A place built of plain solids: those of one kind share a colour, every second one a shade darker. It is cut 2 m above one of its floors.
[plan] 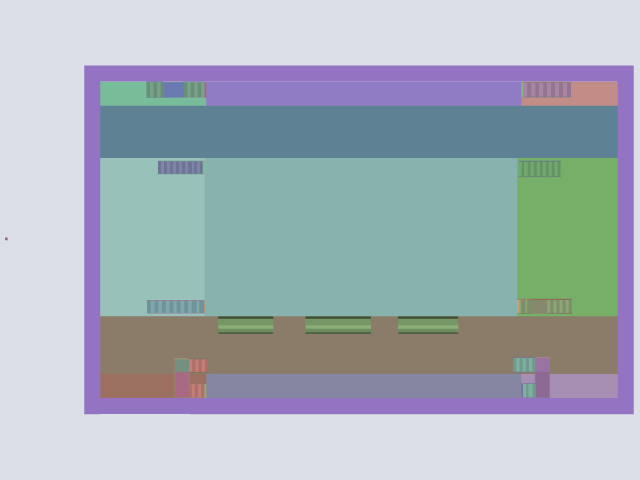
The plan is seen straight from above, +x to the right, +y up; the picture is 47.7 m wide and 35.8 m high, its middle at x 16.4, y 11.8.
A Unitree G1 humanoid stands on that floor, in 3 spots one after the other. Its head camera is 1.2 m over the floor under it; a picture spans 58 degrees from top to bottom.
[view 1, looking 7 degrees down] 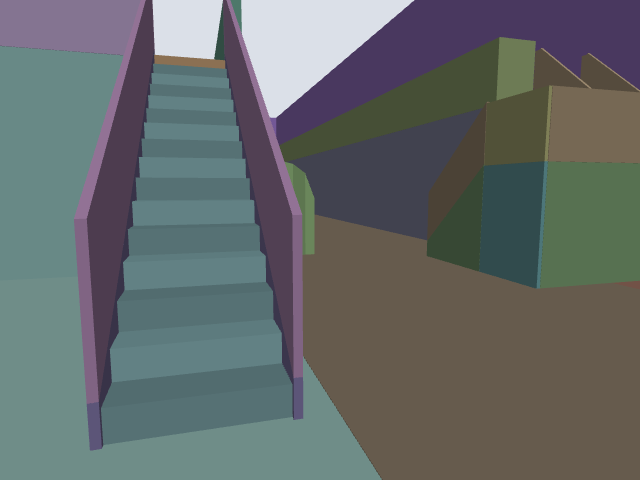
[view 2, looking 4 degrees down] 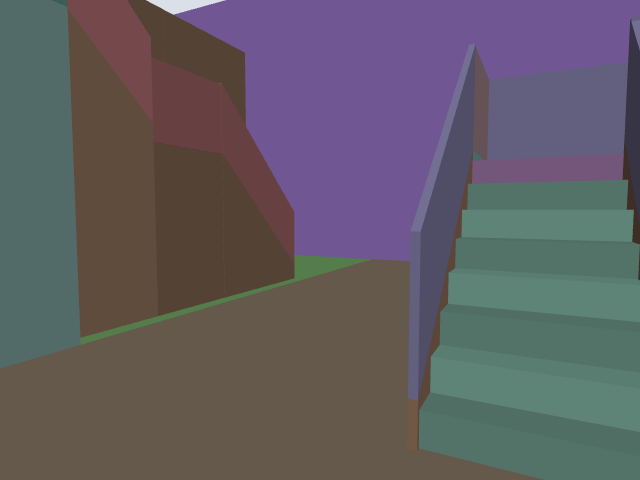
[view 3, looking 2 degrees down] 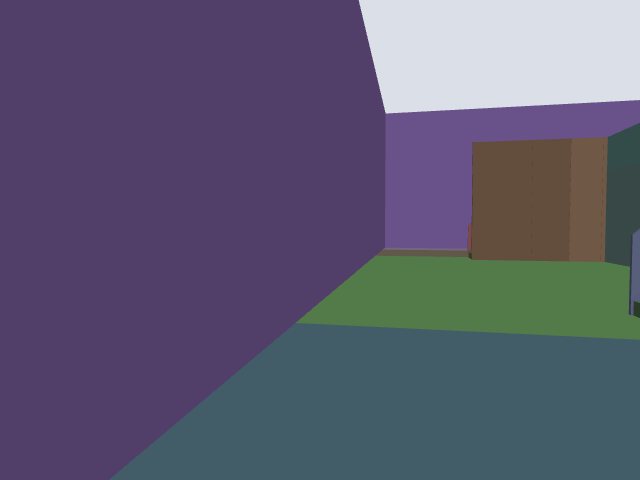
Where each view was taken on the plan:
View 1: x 1.40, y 6.81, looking -16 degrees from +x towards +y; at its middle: floor_hall1a_concrete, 9.85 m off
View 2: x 28.71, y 2.49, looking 27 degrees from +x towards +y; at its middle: wall_brick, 11.14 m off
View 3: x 37.22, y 23.00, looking -78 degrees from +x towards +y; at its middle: wall_brick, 6.70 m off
